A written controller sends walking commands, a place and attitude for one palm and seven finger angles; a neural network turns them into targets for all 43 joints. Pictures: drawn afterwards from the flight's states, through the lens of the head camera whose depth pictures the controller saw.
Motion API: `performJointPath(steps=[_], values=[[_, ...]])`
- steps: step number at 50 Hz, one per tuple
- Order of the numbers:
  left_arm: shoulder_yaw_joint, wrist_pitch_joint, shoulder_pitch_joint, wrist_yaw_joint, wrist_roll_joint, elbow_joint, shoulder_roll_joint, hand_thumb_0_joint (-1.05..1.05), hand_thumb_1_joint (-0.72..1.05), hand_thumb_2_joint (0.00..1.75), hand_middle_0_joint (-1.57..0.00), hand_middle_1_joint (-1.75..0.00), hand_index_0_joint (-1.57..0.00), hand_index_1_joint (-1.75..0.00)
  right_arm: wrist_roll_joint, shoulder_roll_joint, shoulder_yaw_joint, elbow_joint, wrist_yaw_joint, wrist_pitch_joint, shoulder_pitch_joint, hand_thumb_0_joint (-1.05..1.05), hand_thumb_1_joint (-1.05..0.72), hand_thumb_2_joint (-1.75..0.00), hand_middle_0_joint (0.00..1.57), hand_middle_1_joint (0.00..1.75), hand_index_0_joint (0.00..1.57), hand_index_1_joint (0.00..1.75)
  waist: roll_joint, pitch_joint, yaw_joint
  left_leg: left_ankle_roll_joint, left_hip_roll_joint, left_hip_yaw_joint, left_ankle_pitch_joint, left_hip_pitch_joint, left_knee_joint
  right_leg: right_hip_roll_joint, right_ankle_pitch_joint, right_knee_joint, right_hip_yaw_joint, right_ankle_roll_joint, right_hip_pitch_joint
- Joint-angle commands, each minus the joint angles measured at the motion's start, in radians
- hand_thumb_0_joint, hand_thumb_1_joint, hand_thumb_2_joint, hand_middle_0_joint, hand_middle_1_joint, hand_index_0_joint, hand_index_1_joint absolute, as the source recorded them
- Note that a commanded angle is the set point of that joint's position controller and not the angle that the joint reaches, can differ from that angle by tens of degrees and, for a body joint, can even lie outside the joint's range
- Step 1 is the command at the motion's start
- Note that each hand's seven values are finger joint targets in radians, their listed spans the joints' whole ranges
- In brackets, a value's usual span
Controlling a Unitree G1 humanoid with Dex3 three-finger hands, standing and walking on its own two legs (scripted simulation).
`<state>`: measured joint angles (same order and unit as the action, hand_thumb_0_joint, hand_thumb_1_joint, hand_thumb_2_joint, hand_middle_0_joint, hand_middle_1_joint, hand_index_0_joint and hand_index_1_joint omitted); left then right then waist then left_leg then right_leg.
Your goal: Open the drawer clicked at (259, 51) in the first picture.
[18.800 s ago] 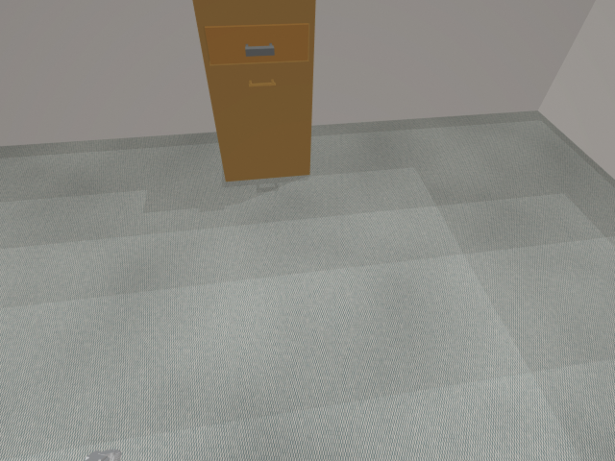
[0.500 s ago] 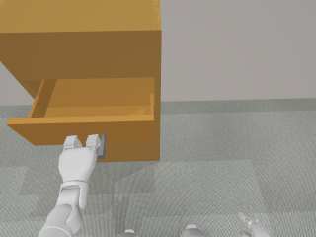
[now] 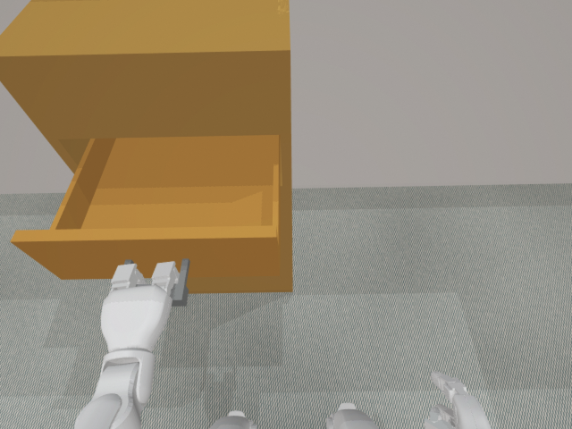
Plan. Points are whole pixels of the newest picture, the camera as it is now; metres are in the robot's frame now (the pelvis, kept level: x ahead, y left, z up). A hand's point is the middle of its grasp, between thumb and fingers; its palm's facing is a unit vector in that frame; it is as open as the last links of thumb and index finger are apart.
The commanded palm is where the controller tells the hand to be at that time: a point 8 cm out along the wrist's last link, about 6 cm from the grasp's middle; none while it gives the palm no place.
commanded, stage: pull the drawer open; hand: left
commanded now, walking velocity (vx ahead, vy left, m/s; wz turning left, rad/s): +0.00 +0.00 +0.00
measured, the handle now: (153, 280) +0.34 +0.22 -0.03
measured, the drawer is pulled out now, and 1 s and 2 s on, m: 0.21 0.30 0.30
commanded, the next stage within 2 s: open the thumb to release the handle in 0.88 s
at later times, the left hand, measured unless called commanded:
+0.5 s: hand (144, 363) +0.22 +0.21 -0.05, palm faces -0.03 -0.06 -1.00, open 6.0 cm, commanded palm +0.17 +0.22 +0.00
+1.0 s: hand (139, 391) +0.19 +0.21 -0.05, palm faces -0.04 -0.07 -1.00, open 6.1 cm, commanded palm +0.16 +0.22 +0.00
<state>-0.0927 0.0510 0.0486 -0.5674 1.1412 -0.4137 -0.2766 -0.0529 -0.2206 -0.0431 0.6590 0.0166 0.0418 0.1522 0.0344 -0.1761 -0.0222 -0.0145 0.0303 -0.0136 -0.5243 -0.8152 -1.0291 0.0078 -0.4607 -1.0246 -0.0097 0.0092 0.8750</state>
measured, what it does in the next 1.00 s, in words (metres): stands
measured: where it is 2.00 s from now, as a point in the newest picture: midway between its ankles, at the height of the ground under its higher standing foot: outside the picture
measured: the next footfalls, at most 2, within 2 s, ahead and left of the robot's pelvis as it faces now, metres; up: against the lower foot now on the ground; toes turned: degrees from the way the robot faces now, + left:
none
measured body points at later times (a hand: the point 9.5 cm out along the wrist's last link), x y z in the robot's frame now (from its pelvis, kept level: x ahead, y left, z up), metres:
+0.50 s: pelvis +0.01 +0.00 -0.01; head +0.08 -0.02 +0.44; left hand +0.22 +0.21 +0.00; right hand +0.20 -0.24 -0.12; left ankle -0.02 +0.13 -0.67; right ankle +0.01 -0.12 -0.67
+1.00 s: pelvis +0.00 -0.01 -0.02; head +0.07 -0.03 +0.42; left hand +0.18 +0.21 +0.00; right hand +0.21 -0.24 -0.13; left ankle -0.02 +0.13 -0.67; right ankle +0.01 -0.12 -0.67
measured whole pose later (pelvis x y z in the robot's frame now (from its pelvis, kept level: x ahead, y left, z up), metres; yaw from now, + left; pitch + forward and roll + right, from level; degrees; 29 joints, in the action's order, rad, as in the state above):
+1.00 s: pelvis +0.00 -0.01 -0.02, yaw +0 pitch +18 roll +1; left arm -0.06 -0.05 0.50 -0.60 1.13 -0.03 -0.30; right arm -0.09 -0.21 -0.02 0.56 -0.03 0.04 0.09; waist 0.02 -0.20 0.01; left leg -0.03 0.04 -0.02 -0.60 -0.88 -1.16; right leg 0.02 -0.54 -1.18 -0.02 0.02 0.96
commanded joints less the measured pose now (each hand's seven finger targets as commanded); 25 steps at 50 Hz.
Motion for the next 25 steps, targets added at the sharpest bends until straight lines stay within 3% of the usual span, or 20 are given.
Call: performJointPath(steps=[1,3,5,6,7,11,18,21,23,25], values=[[0.111,0.002,0.056,-0.069,-0.008,0.219,-0.153,0.00,0.90,0.90,-0.40,-1.35,-0.40,-1.35,0.000,-0.123,-0.043,-0.139,0.013,-0.045,-0.053,0.00,-0.90,-0.90,0.20,0.30,0.20,0.30,-0.027,-0.298,0.062,0.031,-0.060,-0.019,0.371,0.151,0.108,0.024,0.411,0.114,0.018,0.041,-0.253],[0.094,0.005,0.105,-0.071,-0.009,0.228,-0.134,0.00,0.90,0.90,-0.40,-1.35,-0.40,-1.35,0.001,-0.121,-0.041,-0.145,0.010,-0.046,-0.059,0.00,-0.90,-0.90,0.20,0.30,0.20,0.30,-0.023,-0.269,0.064,0.029,-0.062,-0.019,0.359,0.142,0.110,0.025,0.396,0.115,0.022,0.042,-0.242],[0.103,0.005,0.124,-0.077,-0.008,0.266,-0.140,0.00,0.90,0.90,-0.40,-1.35,-0.40,-1.35,0.000,-0.124,-0.043,-0.151,0.008,-0.046,-0.070,0.00,-0.90,-0.90,0.20,0.30,0.20,0.30,0.003,-0.282,0.069,0.028,-0.059,-0.014,0.390,0.156,0.106,0.027,0.408,0.103,0.022,0.047,-0.235],[0.096,0.004,0.154,-0.080,-0.010,0.289,-0.134,0.00,0.90,0.90,-0.40,-1.35,-0.40,-1.35,-0.002,-0.120,-0.043,-0.154,0.005,-0.046,-0.067,0.00,-0.90,-0.90,0.20,0.30,0.20,0.30,0.000,-0.299,0.070,0.028,-0.058,-0.019,0.398,0.166,0.100,0.025,0.425,0.100,0.021,0.044,-0.244],[0.108,0.006,0.197,-0.082,-0.012,0.283,-0.139,0.00,0.90,0.90,-0.40,-1.35,-0.40,-1.35,-0.001,-0.119,-0.044,-0.157,0.005,-0.045,-0.069,0.00,-0.90,-0.90,0.20,0.30,0.20,0.30,-0.028,-0.290,0.072,0.028,-0.059,-0.018,0.394,0.158,0.097,0.026,0.431,0.101,0.017,0.043,-0.249],[0.113,0.004,0.265,-0.089,-0.018,0.316,-0.136,0.00,0.90,0.90,-0.40,-1.35,-0.40,-1.35,-0.003,-0.119,-0.038,-0.164,0.002,-0.045,-0.087,0.00,-0.90,-0.90,0.20,0.30,0.20,0.30,-0.039,-0.256,0.072,0.027,-0.060,-0.013,0.367,0.135,0.092,0.025,0.422,0.094,0.013,0.042,-0.235],[0.100,-0.001,0.372,-0.106,-0.012,0.396,-0.122,0.00,0.90,0.90,-0.40,-1.35,-0.40,-1.35,-0.009,-0.116,-0.034,-0.185,-0.010,-0.044,-0.108,0.00,-0.90,-0.90,0.20,0.30,0.20,0.30,-0.007,-0.264,0.078,0.027,-0.058,-0.011,0.402,0.153,0.069,0.026,0.444,0.072,0.012,0.044,-0.213],[0.123,-0.005,0.423,-0.110,-0.013,0.413,-0.138,0.00,0.90,0.90,-0.40,-1.35,-0.40,-1.35,-0.011,-0.113,-0.031,-0.192,-0.010,-0.043,-0.116,0.00,-0.90,-0.90,0.20,0.30,0.20,0.30,-0.029,-0.277,0.085,0.026,-0.058,-0.008,0.427,0.154,0.057,0.026,0.479,0.058,0.005,0.043,-0.222],[0.099,-0.010,0.455,-0.106,-0.011,0.425,-0.117,0.00,0.90,0.90,-0.40,-1.35,-0.40,-1.35,-0.011,-0.112,-0.028,-0.200,-0.014,-0.044,-0.121,0.00,-0.90,-0.90,0.20,0.30,0.20,0.30,-0.013,-0.252,0.085,0.025,-0.058,-0.007,0.426,0.152,0.056,0.027,0.463,0.056,0.010,0.043,-0.207],[0.114,-0.012,0.466,-0.107,-0.013,0.459,-0.134,0.00,0.90,0.90,-0.40,-1.35,-0.40,-1.35,-0.011,-0.113,-0.028,-0.209,-0.017,-0.042,-0.128,0.00,-0.90,-0.90,0.20,0.30,0.20,0.30,0.002,-0.262,0.090,0.025,-0.056,-0.002,0.441,0.160,0.054,0.027,0.462,0.051,0.012,0.047,-0.206]])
